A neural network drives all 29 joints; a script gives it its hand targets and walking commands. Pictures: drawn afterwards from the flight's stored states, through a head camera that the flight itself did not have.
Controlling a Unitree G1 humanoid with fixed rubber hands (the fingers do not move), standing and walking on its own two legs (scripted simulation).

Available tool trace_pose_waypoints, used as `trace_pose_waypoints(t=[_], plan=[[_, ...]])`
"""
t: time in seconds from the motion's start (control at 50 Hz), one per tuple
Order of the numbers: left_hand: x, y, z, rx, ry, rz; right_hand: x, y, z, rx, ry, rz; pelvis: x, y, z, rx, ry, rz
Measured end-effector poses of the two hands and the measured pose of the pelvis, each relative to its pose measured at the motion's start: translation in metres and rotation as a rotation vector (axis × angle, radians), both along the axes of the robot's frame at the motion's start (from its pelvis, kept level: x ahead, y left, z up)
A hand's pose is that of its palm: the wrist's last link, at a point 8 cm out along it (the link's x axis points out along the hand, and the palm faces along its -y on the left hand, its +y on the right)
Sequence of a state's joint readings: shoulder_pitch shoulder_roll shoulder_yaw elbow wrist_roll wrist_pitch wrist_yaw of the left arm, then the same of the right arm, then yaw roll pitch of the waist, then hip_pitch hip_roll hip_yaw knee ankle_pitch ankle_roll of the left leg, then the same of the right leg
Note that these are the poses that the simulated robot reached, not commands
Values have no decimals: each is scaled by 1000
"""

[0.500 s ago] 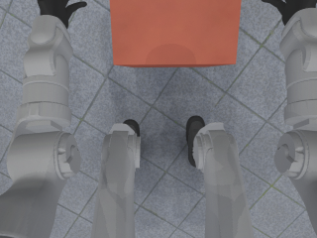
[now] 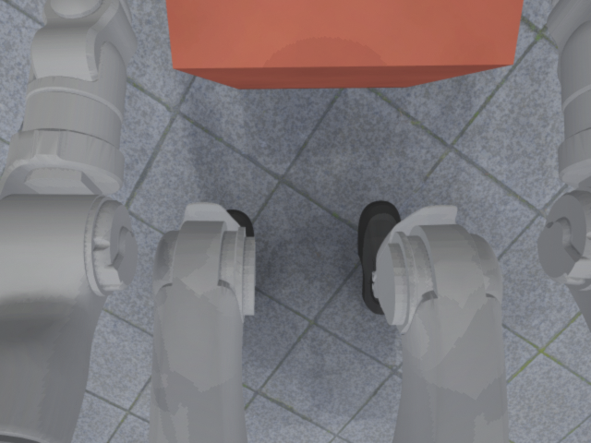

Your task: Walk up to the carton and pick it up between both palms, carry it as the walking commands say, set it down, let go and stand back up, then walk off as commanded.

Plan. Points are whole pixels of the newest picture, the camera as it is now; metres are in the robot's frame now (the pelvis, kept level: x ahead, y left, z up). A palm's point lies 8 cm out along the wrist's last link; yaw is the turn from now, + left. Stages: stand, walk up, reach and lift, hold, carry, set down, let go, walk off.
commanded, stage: reach and lift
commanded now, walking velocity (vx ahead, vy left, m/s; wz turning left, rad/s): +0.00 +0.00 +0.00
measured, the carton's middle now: out of the picture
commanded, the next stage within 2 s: none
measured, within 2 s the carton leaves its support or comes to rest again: leaves its support in 1.72 s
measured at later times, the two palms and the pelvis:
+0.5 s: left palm out of the picture +0.55 +0.18 -0.21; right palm out of the picture +0.56 -0.23 -0.19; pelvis +0.00 +0.00 -0.02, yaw +0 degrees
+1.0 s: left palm out of the picture +0.55 +0.16 -0.21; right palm out of the picture +0.55 -0.20 -0.20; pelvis +0.00 +0.00 -0.02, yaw +1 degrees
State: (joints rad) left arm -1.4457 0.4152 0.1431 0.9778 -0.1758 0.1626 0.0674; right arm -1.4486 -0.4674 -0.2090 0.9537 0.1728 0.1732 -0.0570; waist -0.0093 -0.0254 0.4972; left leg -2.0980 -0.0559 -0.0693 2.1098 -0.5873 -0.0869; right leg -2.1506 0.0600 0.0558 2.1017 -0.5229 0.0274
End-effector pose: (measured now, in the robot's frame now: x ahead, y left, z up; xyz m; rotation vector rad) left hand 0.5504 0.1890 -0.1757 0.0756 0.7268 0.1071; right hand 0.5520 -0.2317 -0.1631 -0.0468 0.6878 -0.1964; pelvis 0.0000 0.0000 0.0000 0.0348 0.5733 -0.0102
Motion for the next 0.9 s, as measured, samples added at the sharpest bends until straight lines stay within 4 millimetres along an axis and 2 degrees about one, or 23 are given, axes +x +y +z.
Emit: trace_pose_waypoints(t=[0.12, 0.18, 0.48, 0.76, 0.9], plan=[[-1, -1, -26, -4, 1, 0, 0, 1, -25, 21, -5, -11, 2, 0, -15, 2, 0, 1], [0, 0, -31, -12, 2, 9, 3, 3, -29, 24, -4, -10, 4, -1, -18, 0, 1, 9], [4, -8, -32, -19, -9, -11, 4, 1, -27, 12, -15, -9, 5, 0, -21, -4, -4, 11], [2, -19, -33, -15, -5, -48, 3, 30, -35, 47, -1, 46, 5, 0, -21, -4, -5, 12], [3, -31, -34, -19, -7, -58, 3, 33, -35, 46, -3, 47, 5, 0, -22, -4, -5, 12]])
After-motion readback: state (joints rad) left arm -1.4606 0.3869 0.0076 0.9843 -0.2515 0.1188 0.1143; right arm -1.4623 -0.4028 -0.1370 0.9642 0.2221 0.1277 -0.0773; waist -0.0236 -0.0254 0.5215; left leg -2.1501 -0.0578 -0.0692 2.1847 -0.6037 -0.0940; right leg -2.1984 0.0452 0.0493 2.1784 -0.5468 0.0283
